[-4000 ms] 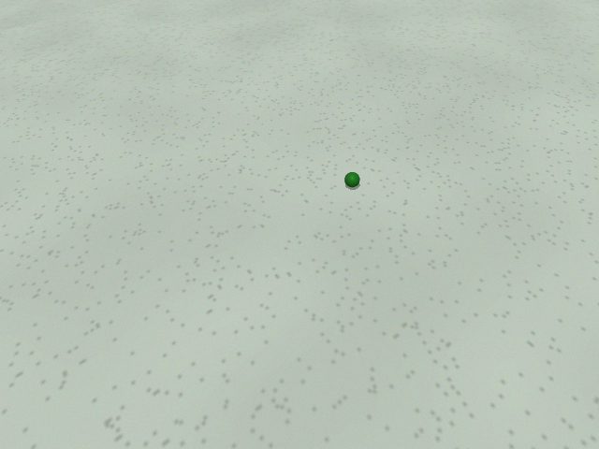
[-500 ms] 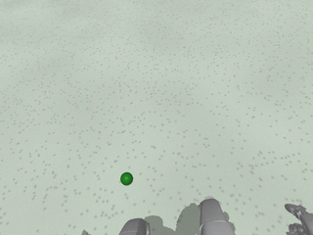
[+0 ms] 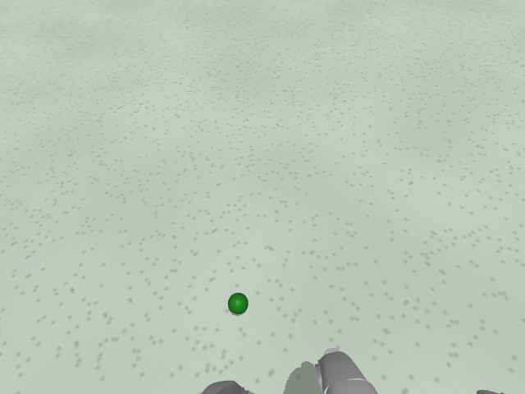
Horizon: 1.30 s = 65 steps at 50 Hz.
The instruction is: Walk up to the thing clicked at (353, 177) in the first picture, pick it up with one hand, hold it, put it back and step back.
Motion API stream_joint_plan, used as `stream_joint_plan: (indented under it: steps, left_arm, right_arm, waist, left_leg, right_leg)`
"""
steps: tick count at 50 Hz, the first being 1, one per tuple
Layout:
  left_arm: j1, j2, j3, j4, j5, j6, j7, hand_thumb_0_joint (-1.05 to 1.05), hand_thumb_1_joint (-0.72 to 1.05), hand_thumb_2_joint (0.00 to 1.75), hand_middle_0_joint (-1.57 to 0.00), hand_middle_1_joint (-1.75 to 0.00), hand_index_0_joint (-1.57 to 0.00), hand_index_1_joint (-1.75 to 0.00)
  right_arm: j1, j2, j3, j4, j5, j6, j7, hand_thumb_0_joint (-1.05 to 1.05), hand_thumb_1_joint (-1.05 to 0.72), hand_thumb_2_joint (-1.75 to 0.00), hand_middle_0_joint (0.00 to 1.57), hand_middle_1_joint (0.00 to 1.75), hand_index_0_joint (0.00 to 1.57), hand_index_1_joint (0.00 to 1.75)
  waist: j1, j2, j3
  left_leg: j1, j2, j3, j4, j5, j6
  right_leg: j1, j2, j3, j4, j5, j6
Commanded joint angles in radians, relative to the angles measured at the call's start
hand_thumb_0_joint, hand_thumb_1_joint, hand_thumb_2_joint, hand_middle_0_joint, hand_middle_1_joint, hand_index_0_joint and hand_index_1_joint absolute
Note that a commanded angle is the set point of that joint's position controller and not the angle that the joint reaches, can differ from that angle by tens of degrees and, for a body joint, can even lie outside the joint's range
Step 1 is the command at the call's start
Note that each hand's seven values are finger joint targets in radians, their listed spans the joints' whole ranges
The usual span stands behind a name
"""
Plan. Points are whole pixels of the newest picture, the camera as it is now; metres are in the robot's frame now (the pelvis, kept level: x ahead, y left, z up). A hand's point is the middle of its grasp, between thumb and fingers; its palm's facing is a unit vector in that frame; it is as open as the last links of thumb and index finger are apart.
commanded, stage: walk up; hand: left
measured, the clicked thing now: (238, 303) +0.51 +0.16 -0.68
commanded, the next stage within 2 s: stand in 1.90 s
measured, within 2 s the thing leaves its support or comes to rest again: neither
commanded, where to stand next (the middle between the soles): +0.11 -0.03 m, yaw -5 degrees
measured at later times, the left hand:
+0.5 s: hand (146, 386) +0.16 +0.23 -0.12, palm faces -0.20 -0.91 -0.36, open 7.4 cm
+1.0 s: hand (161, 375) +0.17 +0.20 -0.10, palm faces -0.14 -0.92 -0.38, open 7.4 cm
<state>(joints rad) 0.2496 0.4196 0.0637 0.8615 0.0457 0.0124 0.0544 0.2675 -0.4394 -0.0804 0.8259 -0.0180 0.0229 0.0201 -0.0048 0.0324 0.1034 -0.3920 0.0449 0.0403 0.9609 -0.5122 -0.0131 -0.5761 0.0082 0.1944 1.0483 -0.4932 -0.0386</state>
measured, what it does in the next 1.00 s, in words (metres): steps on the spot: right foot, then left foot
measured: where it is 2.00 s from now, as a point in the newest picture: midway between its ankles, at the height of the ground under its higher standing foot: outside the picture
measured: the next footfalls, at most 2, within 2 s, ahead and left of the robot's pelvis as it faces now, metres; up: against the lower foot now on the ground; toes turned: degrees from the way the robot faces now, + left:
right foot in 0.46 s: +0.06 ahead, -0.16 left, +0.00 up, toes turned -8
left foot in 0.68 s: +0.11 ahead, +0.10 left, +0.00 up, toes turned -7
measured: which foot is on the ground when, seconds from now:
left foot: down 0.00-0.48, up 0.50-0.66, down 0.68-1.00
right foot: up 0.00-0.44, down 0.46-1.00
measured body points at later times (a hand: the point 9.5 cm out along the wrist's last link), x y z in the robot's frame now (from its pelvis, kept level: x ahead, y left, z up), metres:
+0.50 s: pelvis +0.02 -0.02 +0.03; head +0.07 -0.02 +0.48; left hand +0.17 +0.27 -0.09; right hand -0.03 -0.37 -0.07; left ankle +0.01 +0.14 -0.67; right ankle +0.04 -0.15 -0.68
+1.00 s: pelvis +0.02 -0.04 +0.05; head +0.05 -0.06 +0.49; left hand +0.18 +0.24 -0.07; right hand +0.07 -0.37 -0.09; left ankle +0.08 +0.10 -0.68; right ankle +0.03 -0.16 -0.68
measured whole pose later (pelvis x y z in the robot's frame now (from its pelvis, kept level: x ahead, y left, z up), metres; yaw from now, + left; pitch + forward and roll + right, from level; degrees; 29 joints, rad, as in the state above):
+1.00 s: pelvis +0.02 -0.04 +0.05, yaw -8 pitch -2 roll +1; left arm 0.04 0.36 0.03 1.06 0.01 0.01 -0.01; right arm 0.11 -0.39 0.00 1.04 0.00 -0.03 0.00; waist -0.01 0.01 0.10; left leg -0.28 0.03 0.00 0.57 -0.26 -0.04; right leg -0.29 -0.01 0.00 0.63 -0.31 -0.01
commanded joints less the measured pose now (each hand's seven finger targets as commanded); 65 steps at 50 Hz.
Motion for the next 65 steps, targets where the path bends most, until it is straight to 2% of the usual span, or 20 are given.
stream_joint_plan:
  steps: [1, 5, 10, 18, 21, 22, 23, 24, 25, 28, 33, 34, 35, 36, 37, 39, 41, 43, 46, 65]
  left_arm:
    - [-0.026, 0.247, 0.082, -0.028, -0.025, -0.027, -0.016, 0.00, 0.90, 0.90, -0.20, -0.30, -0.20, -0.30]
    - [0.031, 0.221, 0.092, 0.005, -0.017, -0.001, -0.062, 0.00, 0.90, 0.90, -0.20, -0.30, -0.20, -0.30]
    - [-0.037, 0.202, 0.081, -0.017, -0.017, 0.004, -0.087, 0.00, 0.90, 0.90, -0.20, -0.30, -0.20, -0.30]
    - [-0.093, 0.159, 0.048, -0.022, -0.032, -0.021, -0.087, 0.00, 0.90, 0.90, -0.20, -0.30, -0.20, -0.30]
    - [0.016, 0.159, 0.059, 0.038, -0.033, -0.026, -0.081, 0.00, 0.90, 0.90, -0.20, -0.30, -0.20, -0.30]
    - [0.075, 0.210, 0.080, 0.058, -0.028, -0.033, -0.073, 0.00, 0.90, 0.90, -0.20, -0.30, -0.20, -0.30]
    - [0.072, 0.297, 0.099, 0.039, -0.018, -0.038, -0.060, 0.00, 0.90, 0.90, -0.20, -0.30, -0.20, -0.30]
    - [0.040, 0.313, 0.086, 0.018, -0.031, -0.037, -0.057, 0.00, 0.90, 0.90, -0.20, -0.30, -0.20, -0.30]
    - [0.006, 0.300, 0.084, 0.011, -0.032, -0.032, -0.056, 0.00, 0.90, 0.90, -0.20, -0.30, -0.20, -0.30]
    - [-0.138, 0.218, 0.056, -0.018, -0.031, -0.028, -0.045, 0.00, 0.90, 0.90, -0.20, -0.30, -0.20, -0.30]
    - [-0.212, 0.189, 0.039, -0.009, -0.046, -0.011, -0.050, 0.00, 0.90, 0.90, -0.20, -0.30, -0.20, -0.30]
    - [-0.209, 0.151, 0.027, -0.011, -0.054, -0.007, -0.050, 0.00, 0.90, 0.90, -0.20, -0.30, -0.20, -0.30]
    - [-0.191, 0.122, 0.023, -0.001, -0.062, -0.001, -0.051, 0.00, 0.90, 0.90, -0.20, -0.30, -0.20, -0.30]
    - [-0.195, 0.161, 0.040, 0.030, -0.058, 0.003, -0.041, 0.00, 0.90, 0.90, -0.20, -0.30, -0.20, -0.30]
    - [-0.174, 0.161, 0.038, 0.044, -0.053, -0.001, -0.042, 0.00, 0.90, 0.90, -0.20, -0.30, -0.20, -0.30]
    - [-0.145, 0.142, 0.034, 0.082, -0.052, -0.021, -0.047, 0.00, 0.90, 0.90, -0.20, -0.30, -0.20, -0.30]
    - [-0.202, 0.192, 0.036, 0.082, -0.046, -0.037, -0.049, 0.00, 0.90, 0.90, -0.20, -0.30, -0.20, -0.30]
    - [-0.269, 0.186, 0.022, 0.079, -0.050, -0.032, -0.053, 0.00, 0.90, 0.90, -0.20, -0.30, -0.20, -0.30]
    - [-0.273, 0.165, 0.012, 0.115, -0.044, -0.030, -0.051, 0.00, 0.90, 0.90, -0.20, -0.30, -0.20, -0.30]
    - [-0.289, 0.144, 0.018, 0.189, -0.044, -0.019, -0.067, 0.00, 0.90, 0.90, -0.20, -0.30, -0.20, -0.30]
  right_arm:
    - [-0.067, -0.317, -0.078, -0.041, -0.012, -0.076, -0.055, 0.00, -0.90, -0.90, 0.20, 0.30, 0.20, 0.30]
    - [-0.013, -0.290, -0.073, 0.013, -0.007, -0.102, -0.064, 0.00, -0.90, -0.90, 0.20, 0.30, 0.20, 0.30]
    - [0.065, -0.272, -0.065, 0.032, -0.009, -0.125, -0.067, 0.00, -0.90, -0.90, 0.20, 0.30, 0.20, 0.30]
    - [0.093, -0.276, -0.047, 0.012, -0.005, -0.108, -0.050, 0.00, -0.90, -0.90, 0.20, 0.30, 0.20, 0.30]
    - [0.048, -0.243, -0.023, -0.010, 0.009, -0.085, -0.046, 0.00, -0.90, -0.90, 0.20, 0.30, 0.20, 0.30]
    - [0.077, -0.182, -0.002, -0.013, 0.014, -0.082, -0.048, 0.00, -0.90, -0.90, 0.20, 0.30, 0.20, 0.30]
    - [0.096, -0.112, 0.025, -0.032, 0.027, -0.081, -0.050, 0.00, -0.90, -0.90, 0.20, 0.30, 0.20, 0.30]
    - [0.013, -0.158, 0.007, -0.036, 0.031, -0.069, -0.065, 0.00, -0.90, -0.90, 0.20, 0.30, 0.20, 0.30]
    - [-0.006, -0.192, -0.008, -0.015, 0.027, -0.065, -0.074, 0.00, -0.90, -0.90, 0.20, 0.30, 0.20, 0.30]
    - [0.103, -0.182, 0.004, 0.072, 0.042, -0.074, -0.072, 0.00, -0.90, -0.90, 0.20, 0.30, 0.20, 0.30]
    - [0.107, -0.159, 0.004, 0.129, 0.015, -0.085, -0.061, 0.00, -0.90, -0.90, 0.20, 0.30, 0.20, 0.30]
    - [0.078, -0.191, -0.003, 0.118, 0.004, -0.092, -0.063, 0.00, -0.90, -0.90, 0.20, 0.30, 0.20, 0.30]
    - [0.005, -0.262, -0.013, 0.095, 0.003, -0.099, -0.061, 0.00, -0.90, -0.90, 0.20, 0.30, 0.20, 0.30]
    - [-0.056, -0.304, -0.018, 0.085, 0.009, -0.098, -0.054, 0.00, -0.90, -0.90, 0.20, 0.30, 0.20, 0.30]
    - [-0.111, -0.284, -0.011, 0.080, 0.005, -0.101, -0.053, 0.00, -0.90, -0.90, 0.20, 0.30, 0.20, 0.30]
    - [-0.150, -0.211, 0.017, 0.091, 0.012, -0.097, -0.051, 0.00, -0.90, -0.90, 0.20, 0.30, 0.20, 0.30]
    - [-0.110, -0.149, 0.032, 0.111, 0.027, -0.086, -0.047, 0.00, -0.90, -0.90, 0.20, 0.30, 0.20, 0.30]
    - [-0.097, -0.149, 0.027, 0.147, 0.019, -0.081, -0.045, 0.00, -0.90, -0.90, 0.20, 0.30, 0.20, 0.30]
    - [-0.155, -0.153, 0.029, 0.160, 0.022, -0.078, -0.036, 0.00, -0.90, -0.90, 0.20, 0.30, 0.20, 0.30]
    - [-0.231, -0.149, 0.045, 0.233, 0.010, -0.070, -0.026, 0.00, -0.90, -0.90, 0.20, 0.30, 0.20, 0.30]
  waist:
    - [0.015, -0.022, 0.109]
    - [0.016, 0.081, 0.055]
    - [-0.028, 0.118, 0.020]
    - [-0.042, 0.199, -0.063]
    - [0.027, 0.147, -0.113]
    - [0.059, -0.004, -0.162]
    - [0.058, -0.249, -0.157]
    - [0.073, -0.208, -0.154]
    - [0.064, -0.149, -0.120]
    - [-0.009, -0.188, -0.114]
    - [-0.045, -0.183, -0.113]
    - [-0.037, -0.093, -0.103]
    - [-0.003, 0.057, -0.094]
    - [0.001, 0.103, -0.067]
    - [0.033, 0.070, -0.070]
    - [0.060, 0.034, -0.120]
    - [0.004, -0.021, -0.127]
    - [-0.026, -0.049, -0.166]
    - [-0.005, -0.089, -0.181]
    - [0.009, -0.023, -0.136]
  left_leg:
    - [-0.029, 0.318, -0.560, -0.634, -0.257, 0.171]
    - [0.097, 0.254, -0.372, -0.608, -0.101, 0.127]
    - [0.272, 0.277, -0.298, -0.628, 0.028, 0.141]
    - [0.302, 0.267, -0.059, -0.458, 0.695, 0.185]
    - [0.135, 0.202, 0.023, -0.300, 0.624, 0.129]
    - [0.040, 0.167, 0.038, -0.138, 0.514, 0.094]
    - [-0.132, 0.059, 0.057, 0.044, 0.224, 0.036]
    - [-0.150, 0.000, -0.017, 0.083, -0.124, 0.035]
    - [-0.143, 0.021, -0.070, 0.138, -0.166, 0.031]
    - [-0.050, 0.023, -0.058, -0.007, -0.016, 0.031]
    - [0.195, -0.024, -0.002, -0.381, 0.298, 0.032]
    - [0.203, 0.048, -0.140, -0.475, 0.327, 0.051]
    - [0.120, 0.231, -0.434, -0.580, 0.296, 0.142]
    - [0.016, 0.325, -0.526, -0.602, 0.310, 0.245]
    - [-0.003, 0.308, -0.473, -0.559, 0.371, 0.252]
    - [0.019, 0.164, -0.245, -0.436, 0.515, 0.123]
    - [0.016, 0.034, -0.114, -0.364, 0.438, 0.034]
    - [0.181, 0.029, -0.102, -0.403, 0.355, 0.034]
    - [0.182, 0.052, -0.116, -0.425, 0.417, 0.060]
    - [0.171, 0.074, -0.146, -0.602, 0.324, 0.033]
  right_leg:
    - [-0.197, 0.018, 0.038, 0.211, 0.091, 0.022]
    - [-0.145, 0.027, 0.014, 0.182, 0.147, 0.028]
    - [-0.145, 0.005, -0.010, 0.028, 0.154, 0.041]
    - [0.102, -0.033, -0.221, -0.283, 0.104, 0.009]
    - [0.401, 0.018, -0.266, -0.513, 0.263, -0.019]
    - [0.534, -0.027, -0.153, -0.549, 0.267, -0.031]
    - [0.573, -0.230, 0.199, -0.634, 0.366, -0.102]
    - [0.500, -0.352, 0.356, -0.663, 0.395, -0.254]
    - [0.441, -0.345, 0.303, -0.655, 0.374, -0.271]
    - [0.345, -0.222, 0.053, -0.563, 0.462, -0.179]
    - [0.157, -0.191, -0.027, -0.425, 0.443, -0.121]
    - [0.117, -0.160, -0.041, -0.353, 0.412, -0.076]
    - [0.117, -0.043, -0.132, -0.240, 0.224, -0.005]
    - [0.199, -0.025, -0.158, -0.177, 0.006, 0.001]
    - [0.252, -0.045, -0.136, -0.204, 0.013, 0.000]
    - [0.353, -0.069, -0.122, -0.414, 0.277, -0.017]
    - [0.364, -0.170, 0.033, -0.533, 0.411, -0.069]
    - [0.266, -0.187, 0.030, -0.532, 0.404, -0.070]
    - [0.316, -0.138, -0.045, -0.559, 0.373, -0.028]
    - [0.403, -0.123, -0.090, -0.712, 0.217, -0.002]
